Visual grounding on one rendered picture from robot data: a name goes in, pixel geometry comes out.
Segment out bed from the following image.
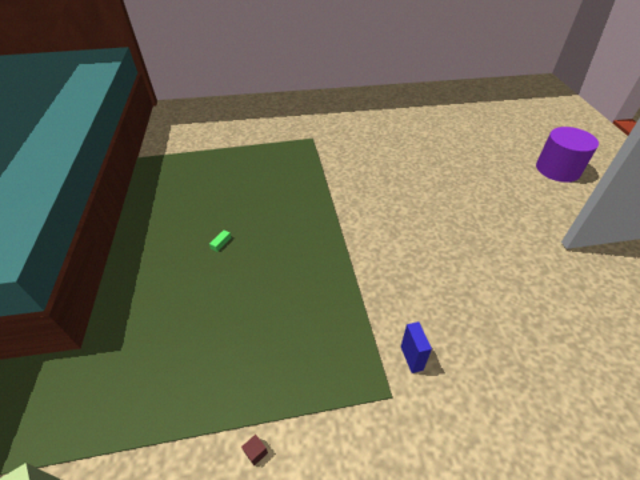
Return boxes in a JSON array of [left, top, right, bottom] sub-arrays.
[[0, 0, 157, 360]]

